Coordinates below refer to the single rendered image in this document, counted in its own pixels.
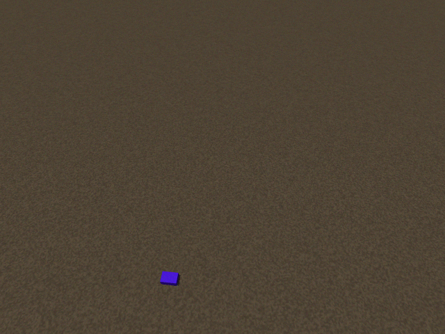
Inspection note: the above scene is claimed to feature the small box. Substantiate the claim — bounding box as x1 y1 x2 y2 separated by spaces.
160 271 179 286

